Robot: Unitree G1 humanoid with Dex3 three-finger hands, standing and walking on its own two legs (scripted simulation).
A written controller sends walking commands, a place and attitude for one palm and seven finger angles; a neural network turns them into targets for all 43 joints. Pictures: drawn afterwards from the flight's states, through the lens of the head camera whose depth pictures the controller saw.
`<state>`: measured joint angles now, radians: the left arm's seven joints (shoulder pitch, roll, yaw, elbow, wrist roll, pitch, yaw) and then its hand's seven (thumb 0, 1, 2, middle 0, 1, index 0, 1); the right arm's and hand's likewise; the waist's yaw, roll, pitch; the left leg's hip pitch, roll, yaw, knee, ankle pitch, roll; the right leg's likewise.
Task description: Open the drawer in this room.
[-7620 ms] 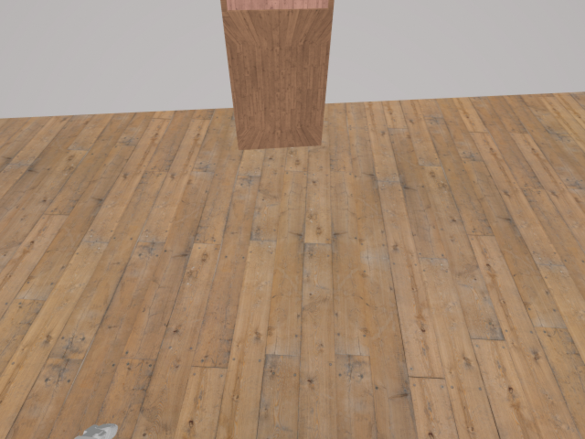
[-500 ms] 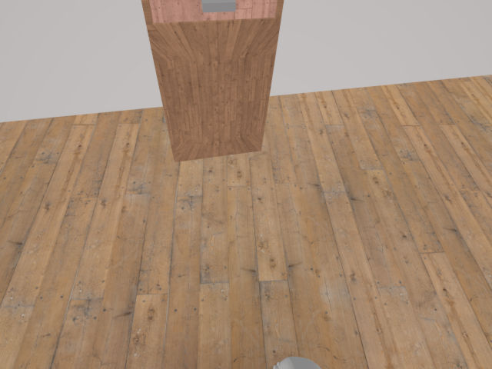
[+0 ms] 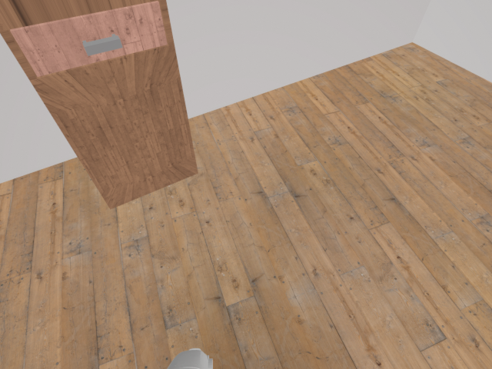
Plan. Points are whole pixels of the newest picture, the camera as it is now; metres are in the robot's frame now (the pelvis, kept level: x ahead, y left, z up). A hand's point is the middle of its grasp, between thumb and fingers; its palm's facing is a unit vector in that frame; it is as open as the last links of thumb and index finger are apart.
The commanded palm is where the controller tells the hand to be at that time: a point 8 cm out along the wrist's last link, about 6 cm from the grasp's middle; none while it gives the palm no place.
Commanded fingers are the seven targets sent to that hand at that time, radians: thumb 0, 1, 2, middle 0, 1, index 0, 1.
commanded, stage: walk to a spot facing it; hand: left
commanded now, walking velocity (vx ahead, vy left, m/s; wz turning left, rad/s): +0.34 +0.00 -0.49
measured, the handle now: (101, 42) +0.98 +0.53 +0.02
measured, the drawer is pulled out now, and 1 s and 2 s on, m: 0.00 0.00 0.00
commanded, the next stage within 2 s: turn to face it in 0.76 s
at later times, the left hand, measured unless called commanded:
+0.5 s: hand (176, 262) +0.35 +0.19 -0.16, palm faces -0.30 -0.94 -0.18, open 7.4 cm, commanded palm none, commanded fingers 0.00 0.90 0.90 -0.20 -0.30 -0.20 -0.30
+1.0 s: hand (224, 213) +0.49 +0.10 -0.17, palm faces -0.39 -0.89 -0.22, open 7.2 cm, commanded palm none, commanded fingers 0.00 0.90 0.90 -0.20 -0.30 -0.20 -0.30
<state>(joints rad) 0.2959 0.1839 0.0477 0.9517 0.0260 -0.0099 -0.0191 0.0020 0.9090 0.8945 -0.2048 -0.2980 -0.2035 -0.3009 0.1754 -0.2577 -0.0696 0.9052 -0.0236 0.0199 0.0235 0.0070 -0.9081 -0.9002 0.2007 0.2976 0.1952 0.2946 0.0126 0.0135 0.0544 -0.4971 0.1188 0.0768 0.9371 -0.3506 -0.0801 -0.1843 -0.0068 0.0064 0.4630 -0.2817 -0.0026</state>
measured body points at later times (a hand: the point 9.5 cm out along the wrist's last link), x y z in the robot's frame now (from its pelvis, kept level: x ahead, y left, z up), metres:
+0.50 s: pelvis +0.17 +0.03 +0.01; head +0.21 +0.04 +0.45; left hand +0.36 +0.24 -0.14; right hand +0.03 -0.16 -0.13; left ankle +0.11 +0.14 -0.74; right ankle +0.21 -0.14 -0.66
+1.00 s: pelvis +0.35 -0.06 +0.00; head +0.37 -0.05 +0.45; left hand +0.52 +0.14 -0.15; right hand +0.34 -0.32 -0.14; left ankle +0.49 +0.02 -0.71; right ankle +0.31 -0.15 -0.74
